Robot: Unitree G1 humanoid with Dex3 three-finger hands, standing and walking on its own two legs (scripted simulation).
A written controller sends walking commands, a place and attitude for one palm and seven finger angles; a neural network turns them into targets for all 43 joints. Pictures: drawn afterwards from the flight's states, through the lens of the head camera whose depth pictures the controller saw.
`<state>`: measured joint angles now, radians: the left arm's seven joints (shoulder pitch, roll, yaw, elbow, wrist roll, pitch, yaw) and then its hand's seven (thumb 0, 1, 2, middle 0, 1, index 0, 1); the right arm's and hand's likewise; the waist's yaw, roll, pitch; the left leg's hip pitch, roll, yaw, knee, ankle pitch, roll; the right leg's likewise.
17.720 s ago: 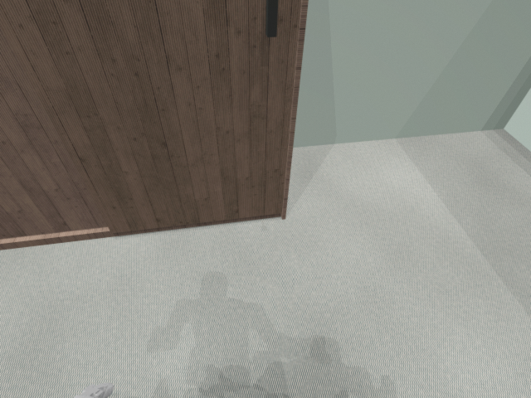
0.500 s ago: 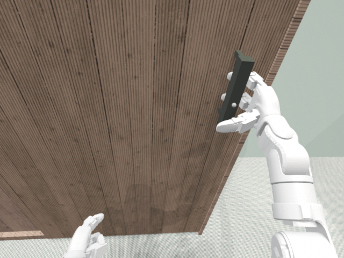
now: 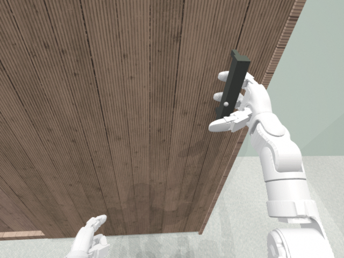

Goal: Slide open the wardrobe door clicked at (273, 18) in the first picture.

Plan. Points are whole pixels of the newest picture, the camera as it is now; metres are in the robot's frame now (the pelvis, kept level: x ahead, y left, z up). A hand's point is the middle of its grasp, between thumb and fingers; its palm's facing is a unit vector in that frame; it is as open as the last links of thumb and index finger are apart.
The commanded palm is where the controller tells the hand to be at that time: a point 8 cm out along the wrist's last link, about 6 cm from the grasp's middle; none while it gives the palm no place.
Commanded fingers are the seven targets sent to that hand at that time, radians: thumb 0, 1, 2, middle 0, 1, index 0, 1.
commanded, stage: slide the fingers in behind the handle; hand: right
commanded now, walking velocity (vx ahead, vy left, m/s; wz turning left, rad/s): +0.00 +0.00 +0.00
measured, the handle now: (227, 90) +0.44 -0.09 +0.22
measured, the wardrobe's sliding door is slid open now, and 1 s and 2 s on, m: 0.00 0.00 0.00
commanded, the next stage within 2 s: grip the handle and tug to test in 0.06 s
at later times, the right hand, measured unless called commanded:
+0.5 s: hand (230, 104) +0.38 -0.09 +0.22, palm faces -0.12 +0.99 -0.01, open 11.2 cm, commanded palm +0.35 -0.14 +0.22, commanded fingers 0.00 -0.34 -0.66 0.39 1.32 0.39 1.32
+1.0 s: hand (227, 104) +0.38 -0.08 +0.22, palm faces -0.12 +0.99 -0.02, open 6.6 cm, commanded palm +0.35 -0.14 +0.22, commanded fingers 0.00 -0.90 -0.90 0.45 1.40 0.45 1.40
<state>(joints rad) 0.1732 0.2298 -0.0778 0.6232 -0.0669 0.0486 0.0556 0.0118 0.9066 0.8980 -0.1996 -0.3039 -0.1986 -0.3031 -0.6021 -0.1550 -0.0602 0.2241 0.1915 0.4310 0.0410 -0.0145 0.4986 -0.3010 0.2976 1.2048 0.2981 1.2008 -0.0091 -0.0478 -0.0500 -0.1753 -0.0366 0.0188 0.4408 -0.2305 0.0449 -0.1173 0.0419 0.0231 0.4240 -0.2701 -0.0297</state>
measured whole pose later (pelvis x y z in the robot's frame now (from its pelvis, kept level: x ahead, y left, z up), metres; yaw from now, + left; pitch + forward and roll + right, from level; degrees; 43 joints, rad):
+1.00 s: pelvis +0.01 +0.00 +0.00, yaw +0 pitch -2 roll +0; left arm 0.16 0.23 -0.08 0.61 -0.06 0.09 0.05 0.01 0.91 0.90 -0.20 -0.30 -0.20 -0.30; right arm -0.55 -0.15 -0.07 0.14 0.19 0.47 0.04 0.00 -0.62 -0.79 0.30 1.34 0.28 1.33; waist -0.01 -0.05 -0.06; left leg -0.16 -0.04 0.02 0.43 -0.24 0.05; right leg -0.10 0.04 0.02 0.41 -0.28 -0.03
